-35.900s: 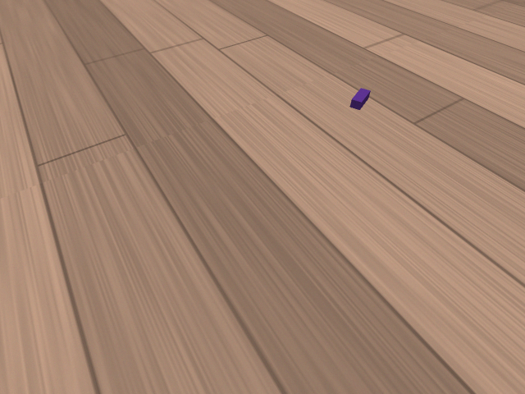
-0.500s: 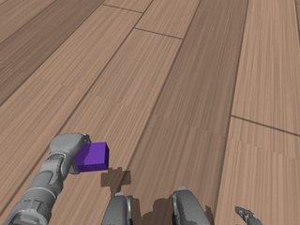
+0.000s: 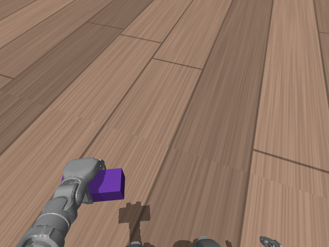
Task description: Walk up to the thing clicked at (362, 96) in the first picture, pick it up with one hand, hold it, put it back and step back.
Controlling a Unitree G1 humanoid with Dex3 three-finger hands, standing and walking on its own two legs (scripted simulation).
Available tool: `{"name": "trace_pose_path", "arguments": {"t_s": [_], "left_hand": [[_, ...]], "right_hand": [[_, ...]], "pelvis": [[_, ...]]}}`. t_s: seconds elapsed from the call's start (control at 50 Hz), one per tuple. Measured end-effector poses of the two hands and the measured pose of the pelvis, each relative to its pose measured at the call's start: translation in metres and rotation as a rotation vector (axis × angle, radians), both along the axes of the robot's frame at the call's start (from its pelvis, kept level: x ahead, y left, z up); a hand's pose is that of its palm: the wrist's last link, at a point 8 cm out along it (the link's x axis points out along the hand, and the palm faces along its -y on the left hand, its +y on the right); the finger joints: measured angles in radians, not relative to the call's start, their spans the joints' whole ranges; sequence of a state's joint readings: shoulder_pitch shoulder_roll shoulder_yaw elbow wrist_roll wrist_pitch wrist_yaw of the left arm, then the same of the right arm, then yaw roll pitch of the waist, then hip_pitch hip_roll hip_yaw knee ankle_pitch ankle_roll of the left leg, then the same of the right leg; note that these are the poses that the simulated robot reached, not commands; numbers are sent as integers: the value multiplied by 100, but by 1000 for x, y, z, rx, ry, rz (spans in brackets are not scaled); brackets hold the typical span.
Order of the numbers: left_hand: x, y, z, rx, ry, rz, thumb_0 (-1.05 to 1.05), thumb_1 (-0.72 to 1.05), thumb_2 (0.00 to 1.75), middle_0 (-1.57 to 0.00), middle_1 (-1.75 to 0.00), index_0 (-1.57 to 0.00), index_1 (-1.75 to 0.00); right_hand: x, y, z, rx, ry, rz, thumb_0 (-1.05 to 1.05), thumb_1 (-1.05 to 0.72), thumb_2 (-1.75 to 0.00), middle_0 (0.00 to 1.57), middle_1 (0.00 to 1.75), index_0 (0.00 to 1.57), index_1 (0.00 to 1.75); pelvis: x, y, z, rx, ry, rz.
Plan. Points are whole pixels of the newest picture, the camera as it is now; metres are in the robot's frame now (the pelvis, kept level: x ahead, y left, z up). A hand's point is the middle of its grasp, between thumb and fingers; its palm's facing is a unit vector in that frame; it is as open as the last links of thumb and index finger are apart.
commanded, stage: hold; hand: left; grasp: from above
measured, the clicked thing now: (93, 186) +0.32 +0.22 -0.12
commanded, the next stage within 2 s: crouch in 1.94 s
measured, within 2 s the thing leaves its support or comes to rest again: neither
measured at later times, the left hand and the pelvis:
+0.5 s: hand (85, 178) +0.32 +0.22 -0.04, palm faces -0.48 -0.03 -0.87, open 9.8 cm; pelvis +0.02 +0.00 +0.02, yaw +0 degrees
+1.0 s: hand (84, 179) +0.30 +0.21 -0.02, palm faces -0.48 -0.03 -0.88, open 9.8 cm; pelvis +0.01 -0.01 +0.03, yaw +0 degrees
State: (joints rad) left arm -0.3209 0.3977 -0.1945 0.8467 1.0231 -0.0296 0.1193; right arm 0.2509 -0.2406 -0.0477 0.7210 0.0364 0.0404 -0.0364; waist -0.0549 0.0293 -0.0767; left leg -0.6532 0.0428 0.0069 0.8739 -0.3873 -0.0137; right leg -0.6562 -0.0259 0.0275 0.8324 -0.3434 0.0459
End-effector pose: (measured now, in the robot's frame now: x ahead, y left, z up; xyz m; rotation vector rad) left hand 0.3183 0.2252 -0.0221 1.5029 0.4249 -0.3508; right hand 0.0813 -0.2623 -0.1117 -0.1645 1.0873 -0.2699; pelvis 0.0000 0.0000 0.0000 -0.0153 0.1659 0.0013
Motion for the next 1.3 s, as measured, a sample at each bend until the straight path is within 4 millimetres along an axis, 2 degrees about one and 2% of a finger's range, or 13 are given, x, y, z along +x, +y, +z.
{"name": "trace_pose_path", "arguments": {"t_s": [0.46, 0.92, 1.3], "left_hand": [[5, -5, 37, 2, 8, -27, 0, 4, 42, -75, -42, -77, -40], [-6, -13, 57, -1, 2, -36, -1, 4, 45, -73, -44, -75, -42], [-17, -11, 70, -6, 1, -47, -1, 4, 47, -71, -46, -74, -44]], "right_hand": [[33, -6, 24, 7, -59, 7, 1, -90, -90, 20, 30, 20, 30], [47, -7, 36, 16, -111, 25, 1, -90, -90, 20, 30, 20, 30], [49, 0, 41, 25, -146, 39, 1, -91, -90, 20, 30, 20, 30]], "pelvis": [[16, -4, 22, 11, -67, -6], [12, -8, 31, 18, -117, -8], [5, -7, 35, 19, -150, -11]]}}
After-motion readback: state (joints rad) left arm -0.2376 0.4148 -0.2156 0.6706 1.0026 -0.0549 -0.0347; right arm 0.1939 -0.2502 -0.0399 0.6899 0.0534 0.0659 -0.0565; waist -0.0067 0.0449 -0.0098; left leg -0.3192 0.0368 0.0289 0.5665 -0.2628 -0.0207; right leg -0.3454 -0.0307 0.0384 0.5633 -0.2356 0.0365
